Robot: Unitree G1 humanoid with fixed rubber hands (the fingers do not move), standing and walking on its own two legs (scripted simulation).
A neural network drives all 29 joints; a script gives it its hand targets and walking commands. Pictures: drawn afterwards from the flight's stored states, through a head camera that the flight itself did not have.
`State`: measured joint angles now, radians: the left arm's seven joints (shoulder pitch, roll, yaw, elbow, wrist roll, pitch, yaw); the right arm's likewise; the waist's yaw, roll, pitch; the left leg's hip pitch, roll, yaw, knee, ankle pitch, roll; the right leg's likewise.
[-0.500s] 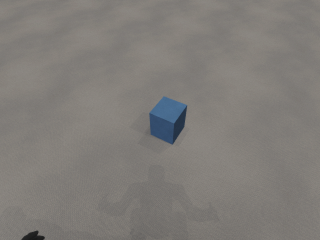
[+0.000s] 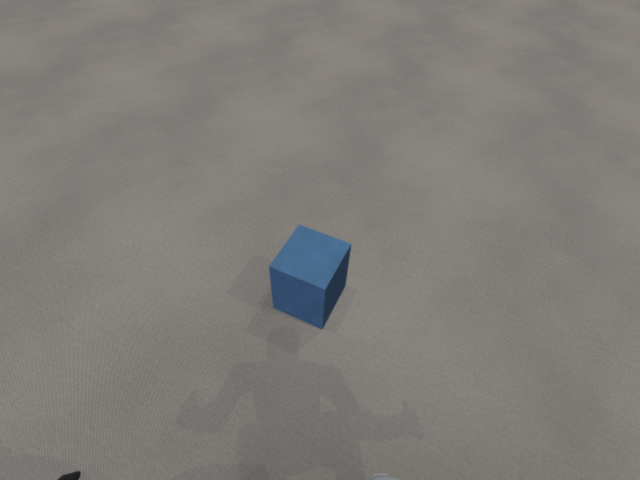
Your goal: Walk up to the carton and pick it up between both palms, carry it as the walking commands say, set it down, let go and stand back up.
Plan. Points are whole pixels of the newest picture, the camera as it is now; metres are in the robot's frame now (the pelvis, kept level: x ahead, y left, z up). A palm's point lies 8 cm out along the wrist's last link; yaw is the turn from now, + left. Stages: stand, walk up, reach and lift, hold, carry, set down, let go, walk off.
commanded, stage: walk up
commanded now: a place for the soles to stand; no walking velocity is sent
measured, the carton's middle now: (310, 277) +0.88 -0.01 -0.64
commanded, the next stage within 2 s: none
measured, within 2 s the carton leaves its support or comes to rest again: neither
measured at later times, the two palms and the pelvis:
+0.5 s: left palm (62, 432) +0.23 +0.34 -0.10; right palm (556, 393) +0.25 -0.34 -0.07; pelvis +0.17 +0.00 -0.01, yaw +1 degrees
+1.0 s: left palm (116, 323) +0.39 +0.31 -0.09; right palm (516, 342) +0.36 -0.34 -0.12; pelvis +0.28 -0.02 -0.01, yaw +1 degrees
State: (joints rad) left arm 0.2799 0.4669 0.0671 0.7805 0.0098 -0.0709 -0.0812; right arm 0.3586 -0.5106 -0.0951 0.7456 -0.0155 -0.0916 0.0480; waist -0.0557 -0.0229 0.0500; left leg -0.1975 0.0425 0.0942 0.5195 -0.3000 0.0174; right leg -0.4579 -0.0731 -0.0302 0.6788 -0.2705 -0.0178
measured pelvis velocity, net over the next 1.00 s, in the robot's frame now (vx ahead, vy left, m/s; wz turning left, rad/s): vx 0.28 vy -0.02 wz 0.02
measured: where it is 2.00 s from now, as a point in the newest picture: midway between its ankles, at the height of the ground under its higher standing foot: (297, 455)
